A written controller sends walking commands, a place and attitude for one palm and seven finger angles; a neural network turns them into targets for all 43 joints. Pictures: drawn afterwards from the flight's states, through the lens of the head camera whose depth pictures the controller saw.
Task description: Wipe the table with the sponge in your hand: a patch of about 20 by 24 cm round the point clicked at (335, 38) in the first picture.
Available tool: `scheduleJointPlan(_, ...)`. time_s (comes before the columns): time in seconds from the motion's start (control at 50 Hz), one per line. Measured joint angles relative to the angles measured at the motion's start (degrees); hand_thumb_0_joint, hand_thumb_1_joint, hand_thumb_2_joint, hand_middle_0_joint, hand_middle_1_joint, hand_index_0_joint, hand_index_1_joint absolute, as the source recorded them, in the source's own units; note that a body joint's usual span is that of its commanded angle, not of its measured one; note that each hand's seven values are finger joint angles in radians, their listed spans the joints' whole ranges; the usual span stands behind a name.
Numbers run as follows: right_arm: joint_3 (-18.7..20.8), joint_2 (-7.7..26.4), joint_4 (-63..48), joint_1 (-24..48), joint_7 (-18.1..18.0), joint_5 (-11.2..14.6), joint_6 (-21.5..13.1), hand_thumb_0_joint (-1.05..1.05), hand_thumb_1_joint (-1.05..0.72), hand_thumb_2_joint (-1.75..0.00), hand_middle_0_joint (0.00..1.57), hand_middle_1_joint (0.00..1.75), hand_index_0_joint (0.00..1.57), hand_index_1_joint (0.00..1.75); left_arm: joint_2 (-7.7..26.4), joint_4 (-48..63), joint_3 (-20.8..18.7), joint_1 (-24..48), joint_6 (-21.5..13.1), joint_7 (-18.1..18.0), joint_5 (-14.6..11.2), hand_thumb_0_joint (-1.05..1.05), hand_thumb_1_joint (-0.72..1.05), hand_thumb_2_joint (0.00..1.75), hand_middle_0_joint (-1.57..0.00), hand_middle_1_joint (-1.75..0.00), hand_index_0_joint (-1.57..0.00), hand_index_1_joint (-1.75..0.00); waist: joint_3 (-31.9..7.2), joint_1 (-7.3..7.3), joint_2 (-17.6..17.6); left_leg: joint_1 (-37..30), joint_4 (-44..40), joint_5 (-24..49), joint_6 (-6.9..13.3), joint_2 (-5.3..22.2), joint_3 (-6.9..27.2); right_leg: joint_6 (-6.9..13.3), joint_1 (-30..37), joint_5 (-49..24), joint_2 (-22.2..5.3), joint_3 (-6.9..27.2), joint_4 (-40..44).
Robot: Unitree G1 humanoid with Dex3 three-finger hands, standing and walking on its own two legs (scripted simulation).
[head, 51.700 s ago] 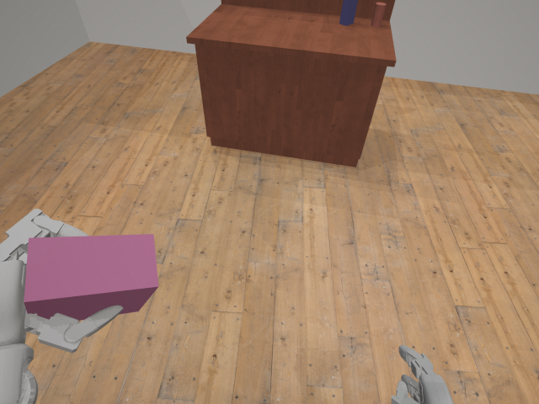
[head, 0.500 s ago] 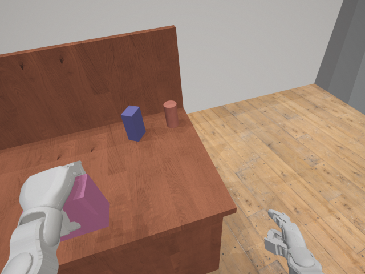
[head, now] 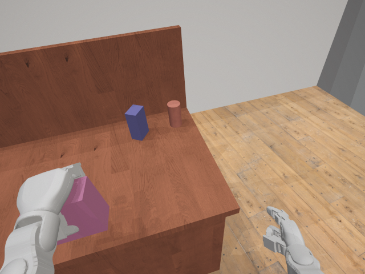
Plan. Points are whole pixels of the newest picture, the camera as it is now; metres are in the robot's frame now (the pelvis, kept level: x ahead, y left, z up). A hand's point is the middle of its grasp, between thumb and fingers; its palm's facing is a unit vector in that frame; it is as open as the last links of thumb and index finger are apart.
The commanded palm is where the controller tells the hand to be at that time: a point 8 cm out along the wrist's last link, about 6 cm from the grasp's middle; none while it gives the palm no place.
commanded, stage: bring the sponge back beside the body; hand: left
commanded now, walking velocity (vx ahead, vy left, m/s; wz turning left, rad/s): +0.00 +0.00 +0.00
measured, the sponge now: (74, 216) +0.19 +0.28 +0.06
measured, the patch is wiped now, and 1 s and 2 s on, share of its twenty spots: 0.95 0.95 0.95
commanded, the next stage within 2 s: step back with the hand held close in 0.04 s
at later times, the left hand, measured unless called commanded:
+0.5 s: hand (69, 190) +0.19 +0.25 +0.15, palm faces +0.33 -0.85 -0.42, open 10.3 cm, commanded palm +0.14 +0.29 +0.17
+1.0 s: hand (46, 217) +0.14 +0.26 +0.15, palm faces +0.35 -0.85 -0.38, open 10.3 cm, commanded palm +0.08 +0.30 +0.17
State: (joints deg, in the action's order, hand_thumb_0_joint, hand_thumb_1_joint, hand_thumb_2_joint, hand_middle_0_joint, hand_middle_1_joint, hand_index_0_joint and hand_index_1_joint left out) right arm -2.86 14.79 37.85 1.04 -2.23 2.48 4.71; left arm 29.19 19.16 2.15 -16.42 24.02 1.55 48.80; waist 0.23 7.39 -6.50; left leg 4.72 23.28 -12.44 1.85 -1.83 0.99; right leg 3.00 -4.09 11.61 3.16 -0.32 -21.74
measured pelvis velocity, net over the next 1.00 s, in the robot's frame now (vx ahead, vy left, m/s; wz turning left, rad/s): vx -0.07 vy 0.02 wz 0.01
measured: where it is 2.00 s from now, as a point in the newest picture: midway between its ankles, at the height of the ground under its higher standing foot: outside the picture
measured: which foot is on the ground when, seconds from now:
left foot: down 0.00-1.00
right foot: down 0.00-0.70, up 0.72-0.84, down 0.86-1.00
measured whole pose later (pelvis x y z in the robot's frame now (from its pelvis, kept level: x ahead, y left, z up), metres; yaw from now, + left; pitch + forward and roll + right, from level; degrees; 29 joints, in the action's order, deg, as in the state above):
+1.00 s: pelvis -0.07 +0.02 -0.01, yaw +1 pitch +2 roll -3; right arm -1.8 11.2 33.1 -8.5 -3.3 0.8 -2.2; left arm 21.5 31.2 -17.8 -26.3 -5.9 -6.3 -3.2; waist -1.0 1.5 -2.0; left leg 26.4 33.5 -9.3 2.8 -1.2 2.1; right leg 0.7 -14.9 16.9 4.5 1.1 -29.6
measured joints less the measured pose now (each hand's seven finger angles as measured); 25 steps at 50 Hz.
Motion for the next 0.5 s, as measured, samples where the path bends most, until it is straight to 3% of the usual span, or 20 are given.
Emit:
scheduleJointPlan(0.18,0.0,0.0,0.3,0.0,0.2,0.0,0.2,0.01,-0.90,-0.90,0.20,0.30,0.20,0.30,0.1,0.3,-0.2,0.2,0.3,-0.6,0.4,-0.01,-0.53,1.04,-0.71,-1.31,-0.73,-1.32,-0.1,0.02,0.0,-0.1,-0.3,0.2,0.2,-0.2,-0.1,-0.2,0.0,-0.2,-0.2,0.1,0.2)
scheduleJointPlan(0.22,0.1,-0.1,-4.3,-1.9,-0.2,-0.1,0.3,0.01,-0.90,-0.90,0.20,0.30,0.20,0.30,-1.6,1.7,-6.9,0.3,-4.9,-1.3,-22.5,-0.01,-0.53,1.04,-0.71,-1.31,-0.73,-1.32,0.4,-0.42,0.1,1.7,1.3,-0.2,0.2,0.0,0.3,-0.2,-1.2,-0.1,0.0,-0.4,-0.3)
scheduleJointPlan(0.24,-0.2,-0.4,-6.3,-3.0,-0.5,-0.4,-0.5,0.01,-0.90,-0.90,0.20,0.30,0.20,0.30,-2.2,2.1,-9.9,-0.2,-8.8,-1.9,-31.7,-0.01,-0.53,1.04,-0.71,-1.31,-0.73,-1.32,0.6,-1.01,0.7,3.1,2.2,-0.4,0.1,0.0,0.6,-0.3,-2.3,-0.1,0.1,-0.7,-0.9)
scheduleJointPlan(0.26,-0.5,-0.9,-7.9,-4.1,-0.8,-0.5,-1.3,0.01,-0.91,-0.90,0.20,0.30,0.20,0.30,-2.8,3.0,-12.2,-1.2,-12.2,-2.6,-38.4,-0.01,-0.53,1.04,-0.71,-1.31,-0.73,-1.31,0.7,-1.81,1.5,4.5,3.1,-0.7,0.1,0.1,0.9,-0.3,-3.4,0.1,0.1,-1.0,-1.4)
scheduleJointPlan(0.3,-1.0,-1.7,-9.8,-6.4,-1.0,-0.6,-2.3,0.01,-0.90,-0.90,0.20,0.30,0.20,0.30,-4.0,6.4,-15.1,-3.9,-17.1,-4.2,-46.5,-0.01,-0.53,1.04,-0.71,-1.31,-0.73,-1.32,0.5,-3.48,3.4,7.1,4.8,-1.2,-0.1,0.1,1.3,-0.3,-5.8,0.6,0.1,-1.5,-2.8)
scheduleJointPlan(0.34,-1.1,-2.1,-10.0,-8.4,-1.3,-1.0,-2.7,0.01,-0.90,-0.90,0.20,0.30,0.20,0.30,-5.2,10.2,-16.7,-7.0,-20.7,-5.5,-50.6,-0.01,-0.53,1.04,-0.71,-1.31,-0.73,-1.32,0.2,-4.89,5.1,9.0,6.2,-1.7,-0.1,-0.1,1.3,-0.3,-8.0,1.3,0.0,-1.6,-4.6)
scheduleJointPlan(0.38,-0.5,-1.9,-9.2,-10.5,-1.6,-1.3,-2.7,0.01,-0.90,-0.90,0.21,0.30,0.20,0.30,-5.9,13.1,-17.6,-9.8,-23.2,-6.4,-52.5,-0.01,-0.53,1.04,-0.70,-1.31,-0.73,-1.32,-0.5,-6.06,6.1,10.8,7.5,-2.3,0.1,-0.4,1.2,-0.6,-9.9,2.2,-0.3,-1.6,-6.6)
scheduleJointPlan(0.5,2.2,-0.3,-5.5,-15.3,-2.3,-1.2,-2.1,0.01,-0.90,-0.90,0.20,0.30,0.20,0.30,-4.8,13.9,-20.3,-13.4,-25.9,-7.7,-53.7,-0.01,-0.53,1.04,-0.71,-1.31,-0.73,-1.32,-2.3,-7.75,5.9,14.5,11.1,-3.5,0.6,-1.0,1.1,-1.2,-13.6,3.7,-0.9,-1.7,-10.3)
